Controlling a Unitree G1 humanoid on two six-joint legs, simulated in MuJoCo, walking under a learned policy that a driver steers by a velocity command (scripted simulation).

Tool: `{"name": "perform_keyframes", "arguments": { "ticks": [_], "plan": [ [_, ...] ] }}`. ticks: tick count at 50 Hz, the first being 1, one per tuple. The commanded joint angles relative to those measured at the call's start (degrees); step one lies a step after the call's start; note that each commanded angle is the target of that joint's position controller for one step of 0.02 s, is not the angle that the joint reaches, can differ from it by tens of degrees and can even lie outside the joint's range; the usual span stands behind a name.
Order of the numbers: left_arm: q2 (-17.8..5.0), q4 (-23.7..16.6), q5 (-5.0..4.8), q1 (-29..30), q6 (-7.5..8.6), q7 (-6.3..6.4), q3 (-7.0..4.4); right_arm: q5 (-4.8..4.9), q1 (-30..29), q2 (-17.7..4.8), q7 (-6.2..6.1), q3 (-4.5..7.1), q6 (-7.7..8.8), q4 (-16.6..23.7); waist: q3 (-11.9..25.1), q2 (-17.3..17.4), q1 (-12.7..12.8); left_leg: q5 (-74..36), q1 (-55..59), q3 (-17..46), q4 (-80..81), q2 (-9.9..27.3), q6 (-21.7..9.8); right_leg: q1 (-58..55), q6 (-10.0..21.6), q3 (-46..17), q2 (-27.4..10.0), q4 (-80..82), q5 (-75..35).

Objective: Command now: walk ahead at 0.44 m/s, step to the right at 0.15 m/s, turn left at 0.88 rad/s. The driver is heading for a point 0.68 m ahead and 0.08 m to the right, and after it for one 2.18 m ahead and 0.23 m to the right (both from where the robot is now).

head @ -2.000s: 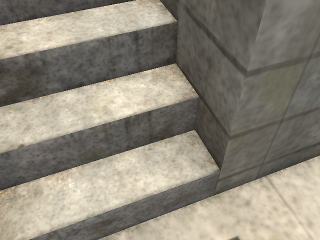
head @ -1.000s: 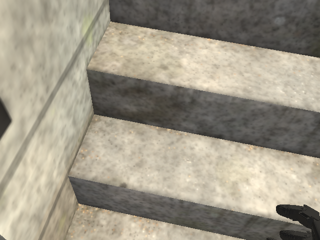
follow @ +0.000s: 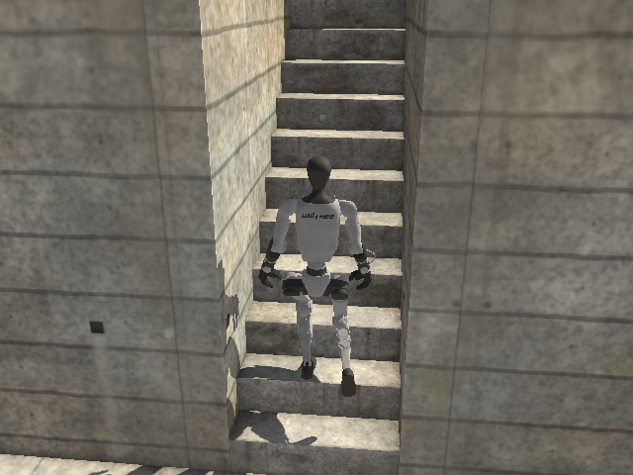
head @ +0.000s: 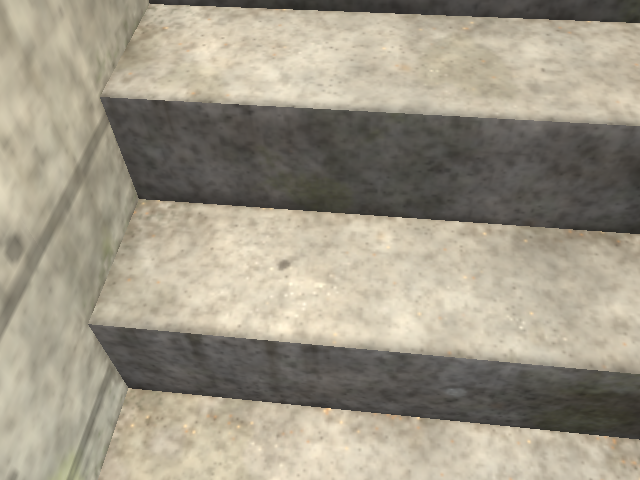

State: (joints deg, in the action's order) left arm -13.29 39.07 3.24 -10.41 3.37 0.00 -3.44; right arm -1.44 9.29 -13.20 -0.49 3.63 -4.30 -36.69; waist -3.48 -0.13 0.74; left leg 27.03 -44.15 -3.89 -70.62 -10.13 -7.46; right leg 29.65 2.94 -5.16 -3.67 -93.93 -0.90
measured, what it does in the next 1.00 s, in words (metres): climbs, turning right: right foot 0.21 m higher, then left foot 0.21 m higher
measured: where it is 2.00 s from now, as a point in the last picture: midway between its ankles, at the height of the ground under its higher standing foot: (446, 73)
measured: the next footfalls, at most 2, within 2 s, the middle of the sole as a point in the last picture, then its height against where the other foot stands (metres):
right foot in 0.50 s outside the picture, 0.21 m higher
left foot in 0.82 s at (318, 274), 0.21 m higher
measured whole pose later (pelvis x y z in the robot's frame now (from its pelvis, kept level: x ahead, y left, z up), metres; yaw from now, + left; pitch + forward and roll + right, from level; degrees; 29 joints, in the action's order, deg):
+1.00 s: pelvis +0.54 -0.04 +0.49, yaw -20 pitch +3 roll +2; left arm -8.9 32.4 4.2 -5.0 1.2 0.8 -3.5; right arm -0.2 13.7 -14.2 -2.9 4.1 7.3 -52.9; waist 2.2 -2.5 1.3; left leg 25.6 -23.0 -7.0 -45.4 -0.6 -1.9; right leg 57.2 6.2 -11.7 6.8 -119.0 14.2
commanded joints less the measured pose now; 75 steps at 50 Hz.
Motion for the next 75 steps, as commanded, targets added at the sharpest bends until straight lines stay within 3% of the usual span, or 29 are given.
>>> {"name": "perform_keyframes", "arguments": {
  "ticks": [1,6,12,16,19,22,23,24,25,27,29,32,34,36,38,40,41,42,43,47,55,58,60,61,62,63,65,67,75],
  "plan": [
    [5.6,-10.9,3.16,1.1,1.46,-0.03,2.92,-1.55,-0.1,-2.7,-1.7,2.04,5.04,-0.1,2.5,-9.6,3.2,17.9,11.5,52.7,44.0,11.1,4.7,24.6,-0.7,-6.8,3.4,-23.6,-4.7],
    [6.9,-8.8,0.27,5.1,-0.22,1.31,4.6,-0.72,9.9,-0.3,-1.46,0.63,9.05,-7.9,0.7,-0.9,0.0,-28.1,21.8,23.0,39.8,10.0,4.9,40.7,-1.4,2.5,3.7,-27.8,4.6],
    [11.2,-13.0,-2.25,25.7,-2.1,1.29,6.15,-0.15,21.9,-1.6,-3.12,1.55,11.6,-14.7,2.4,5.1,-6.2,-10.9,28.1,25.4,56.4,18.2,6.1,54.6,2.6,4.8,7.6,-35.6,10.7],
    [10.9,-10.4,-1.75,25.4,-2.4,0.69,6.08,1.99,30.9,-0.5,-5.24,1.2,11.72,-19.0,5.8,10.6,-8.2,-56.0,52.3,15.3,59.7,21.8,6.0,59.1,5.8,9.9,9.4,-31.1,19.7],
    [5.3,-5.8,-3.05,11.2,-4.18,-0.15,5.41,3.26,14.0,-4.0,-6.93,2.15,11.68,-11.9,17.2,4.2,2.7,-121.5,43.0,-2.0,54.9,20.0,7.6,19.4,6.4,19.1,12.3,-1.5,29.7],
    [-7.1,-4.6,-4.51,-3.3,-8.43,1.27,1.14,5.32,6.3,-12.9,-6.58,3.73,15.18,-7.2,27.2,13.4,8.1,-150.8,45.2,3.6,33.6,26.7,3.2,-4.9,5.0,19.2,14.8,22.1,36.8],
    [-11.5,-5.4,-3.91,-5.3,-8.31,1.11,-1.21,5.24,8.3,-13.9,-5.66,4.66,16.34,-5.7,28.9,11.8,10.0,-141.8,47.6,4.3,15.2,22.7,5.5,-9.8,8.6,14.6,16.6,37.4,37.1],
    [-14.6,-2.4,-5.53,-0.4,-6.92,-1.41,-3.25,4.63,11.2,-12.9,-4.81,5.82,15.61,-4.5,26.9,-3.5,7.1,-58.6,20.1,6.9,-18.3,8.1,11.1,-28.6,19.0,-4.1,8.4,51.7,30.1],
    [-8.5,-1.9,-5.72,5.1,-6.1,-1.83,-3.06,-1.42,6.8,-2.4,-2.94,2.99,15.57,-2.7,17.7,-1.0,4.2,-15.8,-0.3,11.9,-49.0,2.7,10.2,-22.7,22.4,-18.2,4.4,58.1,24.3],
    [-6.3,0.9,-1.76,-4.2,-3.91,-0.23,-2.7,-3.4,-2.0,4.7,-2.13,-1.33,13.96,7.4,11.7,4.6,3.3,-13.4,-23.6,11.6,-72.5,3.8,4.7,-21.6,22.4,-43.3,-4.5,73.8,38.8],
    [-4.5,5.5,-1.51,-9.3,-1.01,0.57,-1.98,-5.35,-6.8,10.0,-2.66,-5.43,12.42,12.2,-2.5,9.7,0.0,-11.7,-33.9,10.4,-75.8,8.0,2.0,-12.9,16.5,-32.7,-1.1,74.4,27.8],
    [-5.5,8.0,-1.2,-9.1,2.74,0.62,-1.62,-2.7,-18.3,8.1,-4.07,-6.12,10.39,17.1,-10.1,7.0,-1.1,3.9,-36.7,7.0,-69.5,10.8,4.6,-1.4,12.3,-19.9,-0.9,77.4,2.8],
    [-6.5,10.0,-0.01,-13.7,3.56,0.23,-1.85,-2.83,-27.3,9.8,-4.54,-7.35,9.62,21.4,-7.0,-1.0,1.2,6.8,-43.0,4.5,-68.3,12.2,3.7,-7.0,11.9,-17.8,0.1,80.0,-0.8],
    [-8.7,8.7,-3.72,-8.6,2.91,1.1,-2.92,-1.1,-29.6,6.7,-3.33,-8.25,8.91,23.3,0.3,3.1,-2.9,-2.6,-10.3,0.5,-30.4,15.0,3.1,8.7,11.0,-12.3,3.1,93.4,0.1],
    [-8.9,5.2,-4.68,-6.9,4.32,1.68,-2.56,1.22,-15.3,2.1,-3.56,-5.32,7.8,13.8,17.4,2.1,-6.3,-1.3,33.8,-9.1,-18.3,6.7,3.0,14.0,10.7,-10.8,2.2,85.5,-72.5],
    [-17.8,1.5,-1.73,3.1,5.91,0.2,-7.14,0.93,6.2,-3.4,-3.87,-1.87,7.36,8.4,32.9,-8.4,-16.5,-1.6,40.2,2.3,4.0,8.3,3.1,-5.3,8.9,-10.2,1.7,55.7,-103.4],
    [-13.7,-0.1,-0.86,5.8,7.38,-0.9,-6.68,1.02,13.0,-6.4,-2.6,-0.21,8.7,4.6,35.5,-3.2,-18.3,6.5,46.7,7.5,21.4,8.4,1.7,-6.3,5.8,-8.4,5.3,36.6,-87.2],
    [-2.1,-3.2,-0.32,4.5,7.22,-2.42,-4.07,1.03,3.9,-9.8,-1.18,2.11,9.95,1.6,35.1,17.9,-10.1,-0.6,56.4,31.4,30.0,25.7,-7.4,13.7,2.0,-6.1,14.6,7.4,-0.3],
    [1.1,-4.6,3.04,4.7,6.26,-3.06,-1.96,-0.74,4.6,-7.2,-2.26,1.58,8.8,0.8,34.5,14.5,-9.0,12.6,48.7,47.1,39.4,28.3,-9.1,22.6,4.0,-8.1,13.2,-14.1,1.2],
    [5.5,-9.6,1.65,3.2,-2.01,0.79,0.42,0.57,-0.5,1.8,-2.76,-0.56,12.51,-12.1,2.7,-5.4,2.0,-5.0,26.2,28.1,44.2,23.5,-5.8,38.7,4.3,-10.6,10.3,-34.0,18.1],
    [9.7,-20.9,-1.12,20.7,-1.43,2.6,4.62,-0.55,14.1,-5.2,-0.9,0.26,15.05,-18.0,-4.3,3.3,-0.1,-36.5,33.1,13.3,61.5,20.4,-3.9,52.3,2.7,6.2,-0.1,-19.4,30.0],
    [9.1,-21.7,-6.3,14.0,-4.14,3.59,5.66,2.78,14.5,-9.6,-0.31,2.36,12.54,-17.4,8.4,10.4,3.0,-79.6,20.8,6.5,67.9,16.2,-6.2,4.5,4.8,12.3,1.8,17.8,27.4],
    [2.0,-14.7,-5.26,-7.5,-6.54,5.75,1.41,3.26,11.3,-20.2,1.32,5.09,15.27,-12.8,30.5,15.1,13.0,-117.7,30.0,10.8,49.3,20.7,-3.2,-22.9,4.4,10.6,6.9,20.7,19.8],
    [-2.1,-12.6,-4.34,-12.0,-6.59,6.64,-0.45,4.89,7.1,-19.9,2.78,5.77,15.86,-10.4,33.4,12.4,16.0,-105.5,33.8,10.4,33.7,17.2,0.3,-26.1,3.8,7.4,6.6,38.9,19.8],
    [-7.7,-10.3,-0.6,-12.0,-5.66,8.3,-1.7,4.54,2.6,-12.7,4.45,4.38,16.23,-4.6,32.1,-4.9,14.3,-64.8,14.7,12.6,10.1,6.6,4.3,-33.0,10.1,-18.9,-7.6,59.2,8.6],
    [-11.6,-11.4,-0.82,-6.1,-5.27,8.01,-3.28,1.2,1.1,-9.0,3.48,4.48,14.14,0.0,36.8,-18.7,11.1,-15.0,8.9,15.1,-28.8,-1.2,8.1,-25.2,16.8,-41.2,-23.7,69.2,1.5],
    [-1.9,-8.7,-1.75,5.3,-4.58,7.02,-1.45,-1.57,-0.8,-1.0,1.64,3.39,8.73,3.8,21.3,-6.2,0.1,-18.3,-4.7,14.7,-41.3,5.5,5.7,-11.2,11.8,-30.2,-18.0,64.8,46.1],
    [7.1,-3.4,-2.48,11.0,-3.2,7.16,1.59,-2.73,8.5,3.4,0.06,1.03,4.69,2.4,3.4,-3.0,-8.6,-18.8,-6.4,12.0,-39.6,7.6,6.2,6.8,7.3,-14.1,-15.1,61.7,45.5],
    [-4.9,-2.1,-0.75,11.5,1.09,6.02,-0.18,1.18,6.8,-1.4,-0.59,1.41,-1.88,5.2,4.5,-5.7,-9.6,-16.0,13.0,1.7,-1.9,13.5,6.0,2.1,1.0,17.1,-14.8,71.2,12.9]
  ]
}}
Keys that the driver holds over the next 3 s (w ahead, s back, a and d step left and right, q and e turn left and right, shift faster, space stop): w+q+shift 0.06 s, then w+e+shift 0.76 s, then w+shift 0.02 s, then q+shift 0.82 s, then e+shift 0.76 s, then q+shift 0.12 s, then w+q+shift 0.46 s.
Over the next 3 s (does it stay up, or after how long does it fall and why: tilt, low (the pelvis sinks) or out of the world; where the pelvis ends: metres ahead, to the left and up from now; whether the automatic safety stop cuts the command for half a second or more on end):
stays up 0.84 0.02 0.71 its command is cut before an obstacle from the start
